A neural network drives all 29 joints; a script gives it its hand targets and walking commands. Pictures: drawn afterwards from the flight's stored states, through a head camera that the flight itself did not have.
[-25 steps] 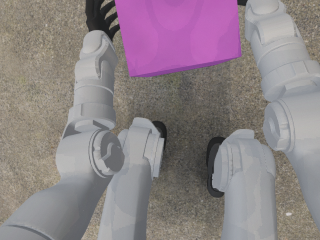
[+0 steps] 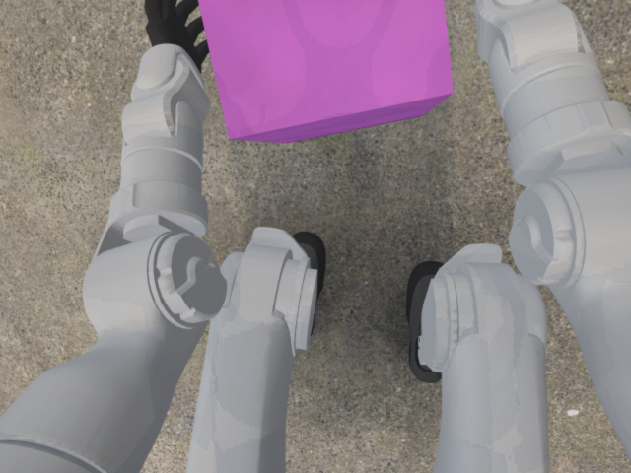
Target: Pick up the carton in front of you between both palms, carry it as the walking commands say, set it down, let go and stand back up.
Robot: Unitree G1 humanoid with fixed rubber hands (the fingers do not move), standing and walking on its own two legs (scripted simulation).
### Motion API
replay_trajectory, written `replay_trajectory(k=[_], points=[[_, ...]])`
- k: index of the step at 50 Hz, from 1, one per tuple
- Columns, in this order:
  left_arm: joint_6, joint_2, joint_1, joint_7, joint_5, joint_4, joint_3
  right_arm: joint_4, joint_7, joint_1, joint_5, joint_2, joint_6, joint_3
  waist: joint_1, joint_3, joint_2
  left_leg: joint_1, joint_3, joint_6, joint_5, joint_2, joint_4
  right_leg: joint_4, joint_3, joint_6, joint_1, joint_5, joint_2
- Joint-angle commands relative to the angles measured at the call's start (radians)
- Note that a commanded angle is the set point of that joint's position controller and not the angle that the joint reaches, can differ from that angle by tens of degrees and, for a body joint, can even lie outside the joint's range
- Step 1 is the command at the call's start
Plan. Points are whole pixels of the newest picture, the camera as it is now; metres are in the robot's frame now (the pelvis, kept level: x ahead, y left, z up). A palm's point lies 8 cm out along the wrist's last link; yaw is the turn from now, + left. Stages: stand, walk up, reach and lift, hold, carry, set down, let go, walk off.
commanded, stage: set down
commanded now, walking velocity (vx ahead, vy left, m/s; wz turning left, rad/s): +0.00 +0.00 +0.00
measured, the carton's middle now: (331, 39) +0.53 +0.05 -0.25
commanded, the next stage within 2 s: let go in 1.62 s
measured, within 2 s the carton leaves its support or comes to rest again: neither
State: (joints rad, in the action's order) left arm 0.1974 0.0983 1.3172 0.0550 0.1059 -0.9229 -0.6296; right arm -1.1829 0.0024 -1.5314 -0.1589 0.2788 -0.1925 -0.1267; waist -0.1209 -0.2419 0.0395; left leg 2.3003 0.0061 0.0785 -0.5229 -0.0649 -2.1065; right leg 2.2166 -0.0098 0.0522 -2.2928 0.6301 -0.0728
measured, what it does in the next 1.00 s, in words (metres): rises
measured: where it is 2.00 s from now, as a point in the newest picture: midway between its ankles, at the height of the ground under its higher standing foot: (362, 324)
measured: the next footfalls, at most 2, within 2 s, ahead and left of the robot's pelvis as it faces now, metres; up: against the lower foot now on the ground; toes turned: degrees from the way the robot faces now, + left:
none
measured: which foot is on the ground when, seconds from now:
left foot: down 0.00-1.00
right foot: down 0.00-1.00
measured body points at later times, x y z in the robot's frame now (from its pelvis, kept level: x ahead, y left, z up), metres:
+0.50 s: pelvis +0.00 +0.00 +0.00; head +0.36 -0.04 +0.24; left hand +0.49 +0.22 -0.19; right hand +0.56 -0.15 -0.21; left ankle +0.13 +0.13 -0.34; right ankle +0.09 -0.10 -0.34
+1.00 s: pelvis +0.00 +0.01 +0.07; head +0.34 +0.00 +0.37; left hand +0.50 +0.22 -0.06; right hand +0.59 -0.15 -0.05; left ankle +0.13 +0.13 -0.34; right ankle +0.08 -0.10 -0.34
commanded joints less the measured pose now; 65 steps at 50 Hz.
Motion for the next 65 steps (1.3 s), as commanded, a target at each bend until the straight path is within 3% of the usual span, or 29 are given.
replay_trajectory(k=[1,8,13,15,18,19,21,26,30,33,38,46,55,65], points=[[-0.002,-0.706,0.368,-0.199,-0.051,-0.014,0.262,0.039,0.163,-0.246,0.018,-0.634,0.026,0.114,0.055,0.778,-0.169,-0.332,0.06,-0.019,0.265,-0.057,0.063,-0.239,-0.071,0.01,0.437,-0.346,-0.015],[-0.012,-0.652,0.351,-0.191,-0.062,-0.039,0.248,0.033,0.162,-0.198,-0.023,-0.584,0.016,0.091,0.083,0.722,-0.158,-0.306,0.055,-0.013,0.242,-0.06,0.054,-0.229,-0.079,0.016,0.434,-0.34,-0.004],[-0.026,-0.573,0.293,-0.16,-0.044,-0.069,0.197,0.043,0.149,-0.216,-0.023,-0.465,0.026,0.092,0.06,0.725,-0.166,-0.33,0.066,-0.001,0.227,-0.047,0.049,-0.224,-0.078,0.004,0.453,-0.321,0.006],[-0.047,-0.42,0.216,-0.12,-0.034,-0.094,0.142,0.051,0.112,-0.199,-0.017,-0.285,0.041,0.074,0.045,0.739,-0.16,-0.356,0.073,0.01,0.234,-0.03,0.05,-0.226,-0.077,-0.007,0.472,-0.322,0.021],[-0.113,0.015,0.075,-0.005,-0.055,-0.13,0.077,0.049,0.0,-0.159,0.03,0.15,0.079,0.066,0.027,0.774,-0.162,-0.403,0.08,0.021,0.25,-0.004,0.049,-0.235,-0.085,-0.025,0.515,-0.317,0.05],[-0.138,0.107,0.065,0.029,-0.093,-0.132,0.086,0.058,-0.031,-0.192,0.073,0.235,0.095,0.089,0.014,0.798,-0.169,-0.414,0.079,0.019,0.267,0.004,0.049,-0.236,-0.095,-0.031,0.528,-0.323,0.057],[-0.174,0.16,0.096,0.062,-0.157,-0.119,0.127,0.077,-0.048,-0.266,0.16,0.253,0.114,0.144,-0.017,0.841,-0.195,-0.419,0.075,0.006,0.314,0.021,0.045,-0.225,-0.115,-0.04,0.543,-0.352,0.067],[-0.21,0.183,0.174,0.072,-0.286,-0.068,0.269,0.149,-0.023,-0.366,0.326,0.228,0.136,0.272,-0.069,0.957,-0.253,-0.449,0.064,-0.02,0.384,0.052,0.045,-0.196,-0.122,-0.051,0.602,-0.397,0.08],[-0.195,0.208,0.167,0.088,-0.329,-0.013,0.317,0.123,-0.012,-0.36,0.376,0.262,0.122,0.299,-0.1,1.065,-0.25,-0.53,0.068,-0.023,0.37,0.055,0.073,-0.196,-0.104,-0.045,0.659,-0.341,0.08],[-0.174,0.221,0.136,0.113,-0.327,0.059,0.316,0.105,-0.014,-0.329,0.359,0.3,0.104,0.277,-0.104,1.171,-0.251,-0.616,0.074,-0.02,0.366,0.045,0.106,-0.208,-0.073,-0.039,0.71,-0.313,0.069],[-0.119,0.207,0.069,0.162,-0.317,0.233,0.333,0.179,-0.027,-0.293,0.311,0.351,0.065,0.2,-0.072,1.376,-0.217,-0.802,0.082,-0.02,0.377,0.011,0.184,-0.268,-0.013,-0.024,0.775,-0.293,0.034],[-0.059,0.096,0.008,0.161,-0.26,0.277,0.325,0.134,0.02,-0.194,0.252,0.333,0.046,0.104,-0.048,1.165,-0.149,-0.778,0.069,-0.012,0.314,0.004,0.324,-0.426,-0.006,-0.007,0.602,-0.205,0.029],[-0.041,0.084,-0.078,0.147,-0.217,0.334,0.279,0.184,0.056,-0.157,0.212,0.315,0.034,0.079,-0.075,1.276,-0.213,-0.828,0.077,-0.007,0.379,-0.004,0.475,-0.576,-0.001,-0.03,0.761,-0.295,0.013],[-0.009,0.079,-0.161,0.123,-0.21,0.433,0.272,0.292,0.069,-0.099,0.171,0.303,-0.006,0.041,-0.069,1.368,-0.259,-0.91,0.087,-0.004,0.444,-0.012,0.656,-0.75,-0.002,-0.046,1.017,-0.424,-0.001]])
